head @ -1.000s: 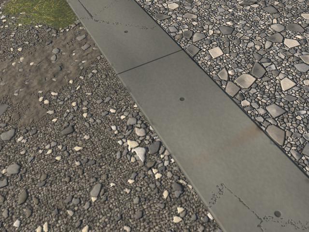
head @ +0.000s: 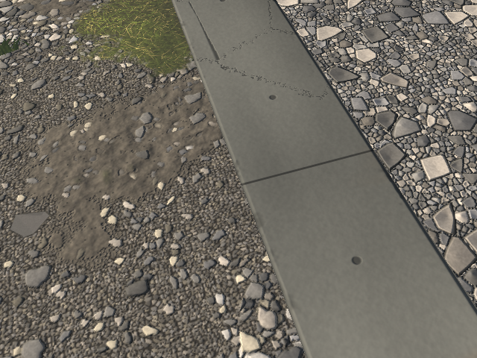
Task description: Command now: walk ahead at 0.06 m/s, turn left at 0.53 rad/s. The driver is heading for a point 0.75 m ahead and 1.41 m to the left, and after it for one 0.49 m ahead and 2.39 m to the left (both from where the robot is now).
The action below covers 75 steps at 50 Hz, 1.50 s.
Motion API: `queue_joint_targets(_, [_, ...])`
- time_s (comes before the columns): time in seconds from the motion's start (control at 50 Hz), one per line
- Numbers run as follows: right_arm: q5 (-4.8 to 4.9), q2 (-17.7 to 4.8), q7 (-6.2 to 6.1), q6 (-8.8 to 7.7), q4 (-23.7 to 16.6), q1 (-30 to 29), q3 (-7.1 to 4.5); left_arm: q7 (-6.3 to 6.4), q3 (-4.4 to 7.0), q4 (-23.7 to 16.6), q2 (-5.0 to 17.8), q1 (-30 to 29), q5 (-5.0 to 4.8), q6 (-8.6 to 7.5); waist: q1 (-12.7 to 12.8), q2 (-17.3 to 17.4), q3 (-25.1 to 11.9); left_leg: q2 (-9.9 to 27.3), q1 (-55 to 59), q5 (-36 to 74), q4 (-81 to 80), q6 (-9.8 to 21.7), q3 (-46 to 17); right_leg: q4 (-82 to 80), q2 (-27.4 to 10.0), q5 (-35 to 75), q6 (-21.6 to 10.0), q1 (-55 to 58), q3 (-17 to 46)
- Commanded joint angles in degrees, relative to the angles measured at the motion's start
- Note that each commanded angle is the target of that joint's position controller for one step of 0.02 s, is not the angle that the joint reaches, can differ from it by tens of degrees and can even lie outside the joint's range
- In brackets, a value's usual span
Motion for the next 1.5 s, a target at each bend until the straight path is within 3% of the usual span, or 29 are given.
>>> queue_joint_targets(0.02, [0.05, -3.9, -0.41, 1.42, -3.2, 4.7, -1.6, 0.73, 2.04, -2.6, 8.3, -1.4, 0.5, 0.16, -0.1, -11.1, -6.3, 3.6, -3.1, 4.7, 2.0, -1.6, 0.8, -12.6, -13.7, 1.4, -10.7, 7.3, 10.4])
queue_joint_targets(0.18, [-0.32, -3.1, 1.69, 1.27, -7.2, -0.1, -0.97, 1.17, 3.47, -0.8, 11.9, -0.8, -0.67, 1.16, 1.7, -10.3, -8.6, 5.4, 5.4, 8.7, -17.4, 0.6, 4.8, -12.3, -17.4, 3.4, -11.6, 11.1, 3.7])
queue_joint_targets(0.26, [-0.54, -4.2, 2.8, 1.69, -5.9, 4.5, -1.99, 0.71, 3.74, 0.6, 11.6, -0.4, -2.56, 2.03, -1.3, -8.8, -8.4, 2.8, 16.4, 16.8, -34.1, 5.4, 7.2, -4.7, -16.1, -0.7, -5.7, 8.5, -0.6])
queue_joint_targets(0.28, [-0.77, -6.6, 2.39, 1.73, -5.6, 6.4, -2.83, 0.28, 3.37, 1.9, 9.3, 2.4, -2.53, 2.32, -1.4, -2.0, -6.7, 5.5, 21.5, 23.3, -41.5, 8.5, 0.5, 4.3, -12.4, -7.2, -0.8, 2.4, -4.6])
queue_joint_targets(0.3, [-0.62, -13.6, 1.11, 1.81, -7.0, 6.7, -4.15, -0.39, 2.43, -0.1, 5.6, 3.3, 0.26, 2.36, 1.6, 17.1, -5.6, 20.8, 27.8, 41.2, -43.7, 16.1, -21.1, 22.8, -3.2, -29.3, 5.9, -14.0, -10.0])
queue_joint_targets(0.32, [-2.96, -13.9, 1.64, 0.41, -8.6, 5.6, -3.79, 0.23, 3.18, -2.6, 7.6, -4.5, 0.13, 1.98, -2.3, 13.3, -6.1, 23.7, 19.8, 37.1, -46.9, 23.1, -26.8, 32.8, 0.5, -32.7, 5.8, -17.1, 0.9])
queue_joint_targets(0.34, [-3.43, -12.4, 1.84, -1.05, -8.9, 2.6, -3.4, 0.64, 3.72, -2.7, 9.1, -5.4, -1.04, 2.05, -0.8, 7.9, -5.2, 20.5, 18.4, 32.4, -47.8, 20.8, -21.6, 36.6, -0.5, -27.3, 4.6, -17.1, 3.9])
queue_joint_targets(0.38, [-1.24, -8.9, 1.34, -2.17, -9.8, -3.0, -2.55, 1.66, 4.43, -0.1, 9.7, -1.5, -0.97, 2.32, 1.8, 5.0, -5.1, 16.1, 18.5, 27.6, -47.0, 15.0, -16.2, 36.7, -1.5, -18.6, 4.0, -17.2, 5.5])
queue_joint_targets(0.44, [-1.0, -6.4, 0.54, -2.1, -9.9, -2.6, -1.39, 1.64, 4.68, 0.0, 9.1, 0.0, -1.05, 1.78, 2.5, 5.7, -7.0, 13.8, 18.9, 32.9, -46.1, 14.9, -14.4, 38.0, 0.0, -13.1, 4.9, -14.4, 5.7])
queue_joint_targets(0.64, [-0.79, -9.3, 0.42, -0.94, -10.8, -2.1, -2.27, 0.04, 3.75, -1.5, 8.4, -2.0, -1.87, 0.37, 0.1, 7.1, -6.4, 12.2, 18.7, 31.5, -43.2, 16.3, -22.1, 15.2, 2.6, -14.3, 6.3, -5.1, 7.5])
queue_joint_targets(0.74, [0.3, -8.7, 0.39, 0.1, -12.2, -5.8, -1.93, -1.2, 3.96, -0.5, 9.1, 3.4, -2.11, -0.88, 3.3, 6.9, -8.1, 9.1, 18.5, 36.8, -38.3, 13.2, -26.0, -2.5, 3.3, -6.9, 4.3, 6.0, 6.7])
queue_joint_targets(0.76, [0.45, -7.7, 0.13, 0.28, -12.5, -5.7, -1.6, -1.21, 4.39, 0.1, 10.5, 5.3, -1.78, -0.95, 3.8, 5.4, -8.6, 6.7, 15.1, 31.2, -36.0, 10.7, -24.6, -7.5, 0.4, 0.5, 3.0, 12.0, 7.8])
queue_joint_targets(0.78, [-0.2, -4.5, 0.18, 0.28, -12.5, -2.7, -0.81, -0.88, 5.07, -0.2, 14.2, 6.1, -0.81, -0.57, 1.8, -5.2, -10.9, 1.1, 8.1, 14.9, -25.5, 7.3, -17.6, -8.3, -10.9, 8.3, -1.0, 19.7, 17.3])
queue_joint_targets(0.8, [0.36, -4.9, 0.28, -0.17, -13.8, -1.0, -1.21, -0.8, 5.45, -0.2, 17.1, 4.8, 0.77, -0.01, -0.4, -18.6, -7.8, -7.6, -4.4, -7.8, -15.9, 4.1, -8.1, -9.2, -20.4, 19.4, -11.3, 20.1, 30.4])
queue_joint_targets(0.82, [-0.66, -10.1, 0.42, -0.62, -12.7, 0.2, -2.59, -0.63, 4.62, -1.7, 13.9, 2.9, 0.69, -0.14, 0.2, -14.1, -7.3, -2.8, -5.9, -8.1, -3.1, 1.7, -7.8, -9.1, -23.9, 19.3, -15.4, 17.6, 30.7])
queue_joint_targets(0.84, [-0.15, -11.8, 0.63, -0.43, -11.5, 0.5, -3.55, -0.26, 3.72, -2.7, 10.8, 0.2, 0.27, -0.11, -0.5, -10.4, -6.3, -1.6, -5.5, -4.0, 1.4, 0.9, -7.2, -8.4, -20.3, 16.8, -13.5, 15.9, 24.4])
queue_joint_targets(0.88, [-0.26, -9.2, 0.43, 0.78, -10.3, 1.0, -3.29, 0.27, 3.12, -3.2, 9.2, -2.0, -1.14, 0.2, -0.4, -9.2, -4.0, -0.7, -7.6, 2.5, 5.3, -1.1, -5.9, -8.0, -14.8, 11.1, -9.8, 15.7, 16.4])
queue_joint_targets(0.94, [0.49, -5.8, 1.02, 0.94, -12.6, -2.6, -2.05, 1.05, 3.03, -2.4, 10.1, 1.0, -0.83, 1.06, 2.1, -10.7, -3.1, 0.8, -8.7, 6.4, 0.5, -2.7, -1.5, -9.0, -12.9, 13.0, -10.6, 17.6, 10.4])
queue_joint_targets(1.02, [0.01, -4.3, 1.86, 0.64, -15.1, -5.2, -0.94, 1.0, 3.89, -2.3, 12.8, 2.8, -0.88, 1.9, 4.3, -11.4, -5.4, 4.0, -4.8, 6.5, -11.1, -3.1, 1.3, -8.7, -15.3, 15.4, -11.6, 21.5, 7.7])
queue_joint_targets(1.12, [0.02, -5.3, 3.11, 1.21, -15.9, -3.4, -1.19, -0.38, 4.66, -2.4, 15.1, 2.1, -2.14, 2.15, 3.4, -12.1, -5.6, 3.6, 5.1, 9.2, -24.1, -0.4, 5.8, -6.5, -16.8, 16.0, -9.9, 18.4, 3.9])
queue_joint_targets(1.16, [-0.02, -5.4, 3.5, 1.46, -15.0, 0.1, -1.72, -0.57, 4.61, -2.1, 14.7, 1.1, -3.3, 2.02, 0.7, -11.0, -5.8, 2.2, 12.1, 17.0, -34.9, 2.5, 7.4, -1.5, -16.2, 12.7, -6.6, 15.9, 1.5])
queue_joint_targets(1.18, [-0.12, -7.0, 3.05, 1.46, -14.1, 2.6, -2.54, -0.85, 4.09, -0.9, 12.6, 4.1, -3.21, 1.77, 0.1, -7.3, -6.7, 1.7, 19.5, 23.6, -40.0, 4.7, 5.5, 4.5, -14.1, 7.0, -3.0, 11.4, -1.4])
queue_joint_targets(1.2, [0.21, -12.4, 2.08, 1.28, -14.0, 6.0, -4.19, -1.23, 3.11, -1.1, 9.0, 5.8, -1.13, 1.62, 0.2, 6.5, -8.3, 11.3, 29.9, 36.3, -43.2, 9.1, -9.5, 19.3, -8.3, -12.2, 2.3, -1.3, -6.8])
queue_joint_targets(1.22, [-0.62, -16.6, 2.19, 0.11, -15.1, 8.0, -4.56, -0.93, 2.16, -5.6, 6.9, 0.7, 0.24, 1.18, -1.0, 15.7, -9.4, 23.3, 31.8, 31.3, -44.5, 21.5, -30.2, 32.4, 0.5, -34.0, 4.8, -16.8, -3.3])
queue_joint_targets(1.24, [-1.29, -13.1, 3.0, -1.75, -14.6, 9.3, -3.69, -0.94, 3.06, -6.3, 9.8, -2.4, -1.17, 0.61, -3.9, 8.7, -10.7, 23.3, 30.2, 15.8, -48.3, 23.9, -32.3, 39.1, -0.8, -32.0, 3.9, -19.6, 4.9])
queue_joint_targets(1.26, [-0.92, -10.8, 3.11, -3.0, -13.9, 7.7, -2.8, -1.4, 3.58, -6.7, 11.2, -2.9, -2.48, 0.09, -2.3, 8.1, -7.2, 20.3, 28.1, 1.1, -50.6, 20.7, -28.9, 38.6, -2.5, -26.2, 2.0, -21.3, 6.3])
queue_joint_targets(1.28, [-0.39, -9.3, 2.84, -3.51, -14.0, 5.1, -2.35, -1.51, 4.18, -5.6, 12.3, -2.2, -2.63, -0.36, -1.1, 6.4, -3.9, 17.9, 25.6, -5.8, -52.0, 17.8, -26.1, 36.5, -3.7, -21.0, 1.2, -21.3, 6.1])
queue_joint_targets(1.34, [-0.92, -7.6, 1.62, -3.85, -14.9, 2.8, -1.09, -1.9, 4.32, -4.6, 11.8, -1.3, -1.47, -1.81, 0.4, 7.1, -2.0, 13.7, 22.2, -0.9, -54.5, 15.6, -21.6, 30.2, -2.8, -9.6, 2.1, -17.7, 5.6])
queue_joint_targets(1.5, [-0.05, -9.8, 1.04, -4.62, -13.4, 7.1, -1.88, -2.9, 2.88, -6.1, 8.7, -5.7, -2.03, -3.95, -1.7, 6.1, -0.3, 11.2, 17.6, 8.4, -52.4, 15.3, -18.0, 8.2, 0.8, -0.2, 5.2, -9.7, 5.8])
Velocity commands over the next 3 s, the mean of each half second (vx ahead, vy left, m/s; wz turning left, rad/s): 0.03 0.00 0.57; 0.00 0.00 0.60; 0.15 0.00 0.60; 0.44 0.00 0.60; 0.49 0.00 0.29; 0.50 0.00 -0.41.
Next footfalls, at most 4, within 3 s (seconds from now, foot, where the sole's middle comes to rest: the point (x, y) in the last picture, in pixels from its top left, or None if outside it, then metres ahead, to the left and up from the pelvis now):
0.28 left None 0.04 0.14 -0.77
0.78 right None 0.13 -0.06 -0.77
1.20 left None -0.03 0.17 -0.77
1.66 right None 0.27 0.17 -0.77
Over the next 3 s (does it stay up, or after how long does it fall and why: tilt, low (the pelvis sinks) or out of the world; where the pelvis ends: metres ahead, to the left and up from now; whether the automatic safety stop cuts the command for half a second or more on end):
stays up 0.38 0.85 0.01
